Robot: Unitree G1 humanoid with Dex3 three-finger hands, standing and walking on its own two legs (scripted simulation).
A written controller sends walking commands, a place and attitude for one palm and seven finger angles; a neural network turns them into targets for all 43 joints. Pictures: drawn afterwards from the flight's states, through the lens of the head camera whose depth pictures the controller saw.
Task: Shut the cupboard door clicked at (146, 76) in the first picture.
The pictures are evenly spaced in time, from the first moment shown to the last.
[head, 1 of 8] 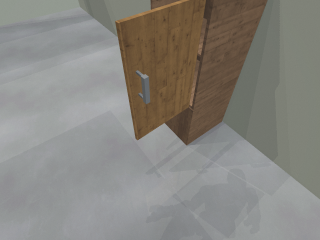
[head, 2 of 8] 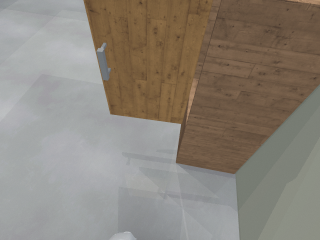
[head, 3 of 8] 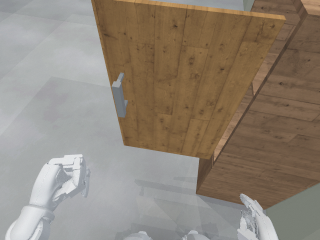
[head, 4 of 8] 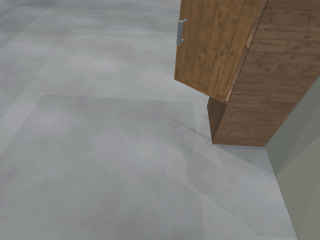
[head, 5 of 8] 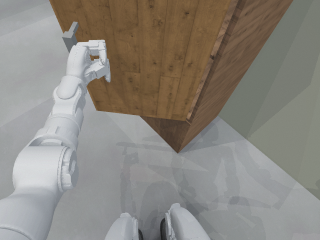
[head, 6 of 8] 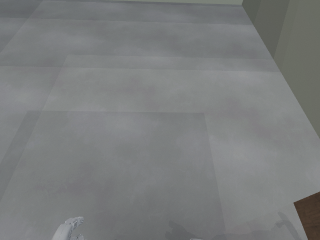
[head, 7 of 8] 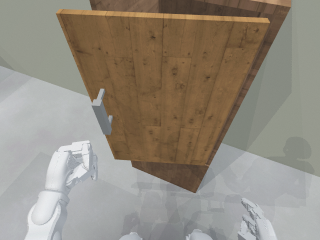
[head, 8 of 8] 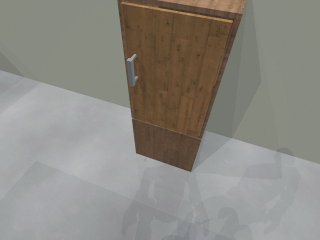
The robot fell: no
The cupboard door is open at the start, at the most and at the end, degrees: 93 93 0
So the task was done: yes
